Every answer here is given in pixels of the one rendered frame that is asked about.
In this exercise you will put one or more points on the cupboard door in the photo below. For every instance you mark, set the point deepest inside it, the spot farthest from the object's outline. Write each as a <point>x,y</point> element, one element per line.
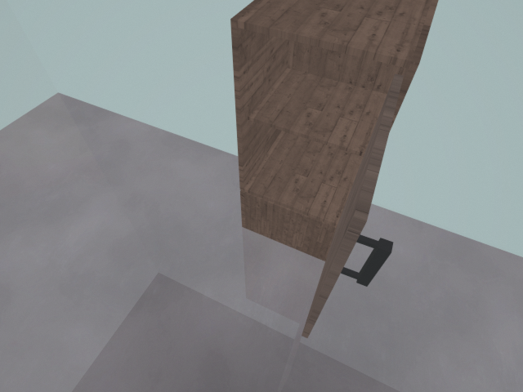
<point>356,211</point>

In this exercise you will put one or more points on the handle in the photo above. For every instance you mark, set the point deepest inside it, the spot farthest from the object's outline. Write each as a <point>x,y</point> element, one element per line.
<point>381,251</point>

